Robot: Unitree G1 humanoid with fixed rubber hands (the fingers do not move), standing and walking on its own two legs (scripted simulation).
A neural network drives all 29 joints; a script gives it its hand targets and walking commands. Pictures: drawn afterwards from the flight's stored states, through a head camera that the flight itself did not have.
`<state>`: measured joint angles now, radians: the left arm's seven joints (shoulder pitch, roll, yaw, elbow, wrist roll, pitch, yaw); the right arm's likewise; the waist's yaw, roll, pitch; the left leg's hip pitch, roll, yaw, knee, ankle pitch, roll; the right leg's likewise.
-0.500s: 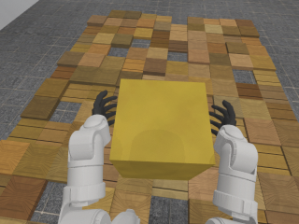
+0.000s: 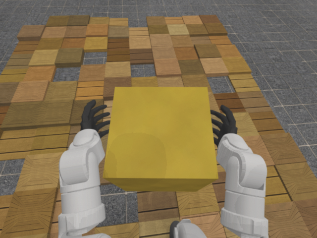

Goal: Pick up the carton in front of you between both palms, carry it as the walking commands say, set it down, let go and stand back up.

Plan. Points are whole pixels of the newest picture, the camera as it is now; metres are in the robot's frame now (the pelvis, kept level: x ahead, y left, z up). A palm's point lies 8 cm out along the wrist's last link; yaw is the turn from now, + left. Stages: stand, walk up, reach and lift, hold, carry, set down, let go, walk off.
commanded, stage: carry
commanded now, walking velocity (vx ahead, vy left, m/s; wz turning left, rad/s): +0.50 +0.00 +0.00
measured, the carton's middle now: (160, 146) +0.35 -0.02 +0.02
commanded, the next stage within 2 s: none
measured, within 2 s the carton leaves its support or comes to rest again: neither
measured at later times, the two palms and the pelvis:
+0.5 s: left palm (109, 53) +0.64 +0.13 +0.10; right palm (204, 54) +0.65 -0.18 +0.08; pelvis +0.31 -0.03 -0.02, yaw +0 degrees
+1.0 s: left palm out of the picture +0.95 +0.14 +0.15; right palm out of the picture +0.97 -0.17 +0.14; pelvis +0.62 -0.03 +0.01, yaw +1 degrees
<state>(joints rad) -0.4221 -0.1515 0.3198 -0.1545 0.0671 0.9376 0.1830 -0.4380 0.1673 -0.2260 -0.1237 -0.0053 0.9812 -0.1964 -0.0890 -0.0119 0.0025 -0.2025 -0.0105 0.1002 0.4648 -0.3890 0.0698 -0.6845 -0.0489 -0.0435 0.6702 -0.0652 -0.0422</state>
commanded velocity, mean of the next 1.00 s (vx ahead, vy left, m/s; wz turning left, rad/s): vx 0.50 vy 0.00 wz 0.00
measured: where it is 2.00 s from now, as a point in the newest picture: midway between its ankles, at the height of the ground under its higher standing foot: (142, 91)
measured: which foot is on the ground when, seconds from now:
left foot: down 0.00-0.10, up 0.12-0.50, down 0.52-0.90, up 0.92-1.00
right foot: up 0.00-0.06, down 0.08-0.60, up 0.62-0.82, down 0.84-1.00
